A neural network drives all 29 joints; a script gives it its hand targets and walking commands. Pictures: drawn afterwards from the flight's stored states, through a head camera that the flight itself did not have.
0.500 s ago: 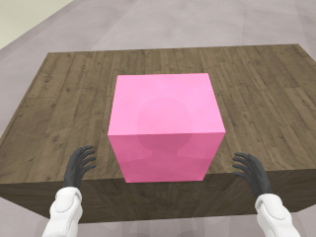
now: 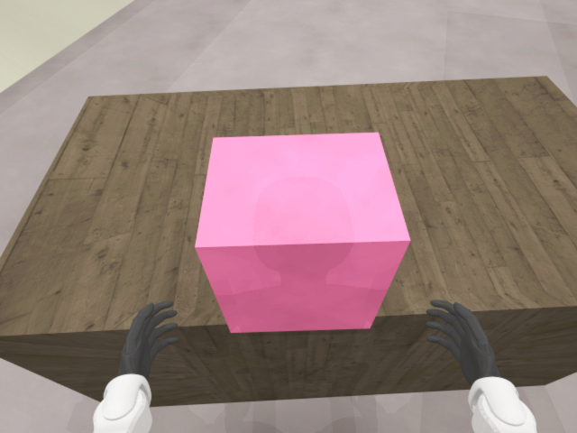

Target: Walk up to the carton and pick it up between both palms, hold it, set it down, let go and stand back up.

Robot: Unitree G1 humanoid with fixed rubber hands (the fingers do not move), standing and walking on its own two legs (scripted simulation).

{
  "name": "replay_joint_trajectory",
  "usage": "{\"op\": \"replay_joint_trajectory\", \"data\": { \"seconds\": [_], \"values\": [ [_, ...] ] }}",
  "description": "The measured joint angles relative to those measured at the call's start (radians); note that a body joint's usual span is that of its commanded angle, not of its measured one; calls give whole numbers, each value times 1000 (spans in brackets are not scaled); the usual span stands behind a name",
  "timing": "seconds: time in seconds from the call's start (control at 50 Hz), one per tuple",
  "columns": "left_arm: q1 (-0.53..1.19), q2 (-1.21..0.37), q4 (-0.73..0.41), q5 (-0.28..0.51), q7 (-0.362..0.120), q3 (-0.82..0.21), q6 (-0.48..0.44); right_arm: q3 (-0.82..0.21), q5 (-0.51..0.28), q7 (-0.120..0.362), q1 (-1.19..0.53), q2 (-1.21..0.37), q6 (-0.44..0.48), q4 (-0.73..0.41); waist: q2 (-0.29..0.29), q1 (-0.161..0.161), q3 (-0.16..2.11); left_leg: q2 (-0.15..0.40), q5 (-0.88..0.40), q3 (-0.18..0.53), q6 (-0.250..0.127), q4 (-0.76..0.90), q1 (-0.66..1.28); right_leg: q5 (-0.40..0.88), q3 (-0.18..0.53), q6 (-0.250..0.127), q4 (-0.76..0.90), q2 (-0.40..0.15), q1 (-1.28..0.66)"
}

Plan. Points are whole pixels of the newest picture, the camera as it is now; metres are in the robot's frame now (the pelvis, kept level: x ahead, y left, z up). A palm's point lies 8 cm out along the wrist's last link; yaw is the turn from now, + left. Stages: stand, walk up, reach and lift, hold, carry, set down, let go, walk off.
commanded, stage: set down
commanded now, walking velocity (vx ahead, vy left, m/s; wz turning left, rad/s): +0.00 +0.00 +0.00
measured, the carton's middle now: (298, 241) +0.39 +0.01 +0.02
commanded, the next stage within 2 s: let go in 0.62 s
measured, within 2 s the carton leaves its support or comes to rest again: neither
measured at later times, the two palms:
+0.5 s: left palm (146, 396) +0.20 +0.23 -0.06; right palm (478, 391) +0.19 -0.24 -0.07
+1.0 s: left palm (147, 408) +0.18 +0.23 -0.08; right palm (484, 413) +0.17 -0.24 -0.09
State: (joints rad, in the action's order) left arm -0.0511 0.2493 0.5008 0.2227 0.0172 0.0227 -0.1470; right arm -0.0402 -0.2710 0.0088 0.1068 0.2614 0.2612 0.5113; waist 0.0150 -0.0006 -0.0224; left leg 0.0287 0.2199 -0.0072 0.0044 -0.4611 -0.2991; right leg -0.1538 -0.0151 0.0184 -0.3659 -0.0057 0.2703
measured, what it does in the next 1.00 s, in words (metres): stands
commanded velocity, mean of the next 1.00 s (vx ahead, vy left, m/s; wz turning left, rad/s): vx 0.00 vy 0.00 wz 0.00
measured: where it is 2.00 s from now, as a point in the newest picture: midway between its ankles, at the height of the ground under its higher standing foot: outside the picture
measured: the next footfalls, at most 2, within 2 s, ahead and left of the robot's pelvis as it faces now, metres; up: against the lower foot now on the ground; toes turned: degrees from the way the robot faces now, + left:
none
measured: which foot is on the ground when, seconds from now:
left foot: down 0.00-1.00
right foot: down 0.00-1.00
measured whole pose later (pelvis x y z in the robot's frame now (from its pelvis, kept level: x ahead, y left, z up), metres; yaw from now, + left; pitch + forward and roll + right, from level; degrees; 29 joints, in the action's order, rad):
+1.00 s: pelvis +0.01 +0.00 +0.00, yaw +0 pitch +1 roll -1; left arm -0.14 0.21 0.51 0.06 0.01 0.02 0.11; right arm -0.02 -0.14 0.01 0.14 0.25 0.25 0.77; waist 0.02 0.00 -0.08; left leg 0.03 0.23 -0.01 0.00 -0.44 -0.22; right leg -0.18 -0.02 0.01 -0.37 -0.01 0.20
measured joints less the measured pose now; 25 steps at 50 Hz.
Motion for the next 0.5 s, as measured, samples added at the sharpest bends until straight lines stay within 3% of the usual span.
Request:
{"op": "replay_joint_trajectory", "data": {
  "seconds": [0.18, 0.5],
  "values": [
    [-23, -7, 4, -44, -2, 0, 67, 0, 3, 0, 10, -2, -13, 60, 3, 0, -13, 0, 10, 0, 0, 6, 32, -13, 0, -2, 0, 0, -30],
    [-90, -39, 8, -121, -20, 0, 169, 0, 90, 0, 29, -2, -10, 161, 21, 0, -28, 0, 13, 0, 0, 22, 75, -25, 0, -5, 0, 0, -65]
  ]
}}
